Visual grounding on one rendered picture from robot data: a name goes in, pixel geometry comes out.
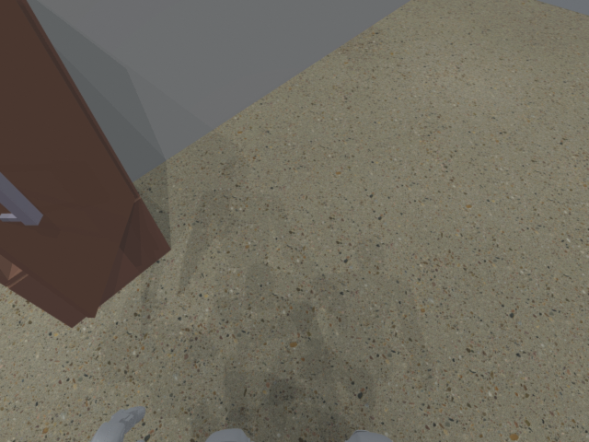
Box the cupboard door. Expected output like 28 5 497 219
0 0 135 318

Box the robot left hand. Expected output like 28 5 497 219
90 406 145 442

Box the handle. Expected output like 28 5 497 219
0 172 43 226

